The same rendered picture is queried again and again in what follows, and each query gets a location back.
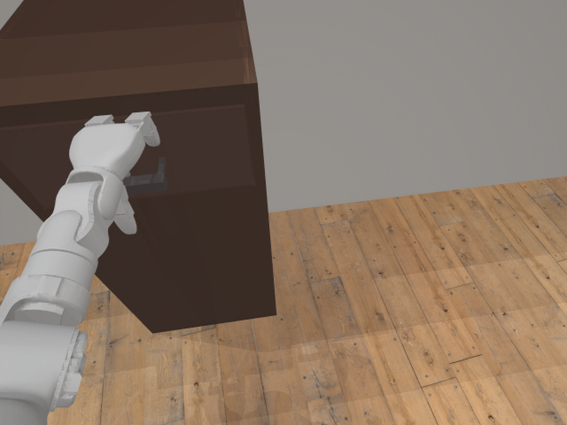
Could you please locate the robot left forearm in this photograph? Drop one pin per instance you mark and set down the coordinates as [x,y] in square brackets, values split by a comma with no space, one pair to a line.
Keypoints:
[54,285]

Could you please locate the handle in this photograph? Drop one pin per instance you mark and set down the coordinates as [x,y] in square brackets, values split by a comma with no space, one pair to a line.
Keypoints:
[149,182]

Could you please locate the cabinet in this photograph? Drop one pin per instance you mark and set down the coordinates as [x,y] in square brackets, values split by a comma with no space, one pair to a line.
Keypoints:
[200,257]

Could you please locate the robot left hand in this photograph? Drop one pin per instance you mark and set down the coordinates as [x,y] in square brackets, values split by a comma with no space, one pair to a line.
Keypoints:
[115,148]

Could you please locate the robot left upper arm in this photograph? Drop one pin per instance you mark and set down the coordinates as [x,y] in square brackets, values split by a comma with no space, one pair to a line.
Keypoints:
[41,367]

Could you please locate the drawer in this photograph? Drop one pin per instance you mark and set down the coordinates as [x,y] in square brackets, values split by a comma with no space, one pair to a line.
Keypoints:
[205,148]

